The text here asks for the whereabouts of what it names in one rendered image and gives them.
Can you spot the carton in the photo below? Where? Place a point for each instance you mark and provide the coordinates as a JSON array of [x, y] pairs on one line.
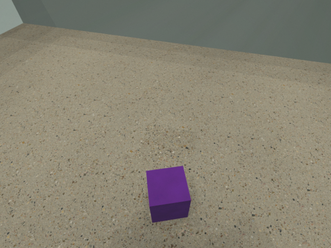
[[168, 194]]

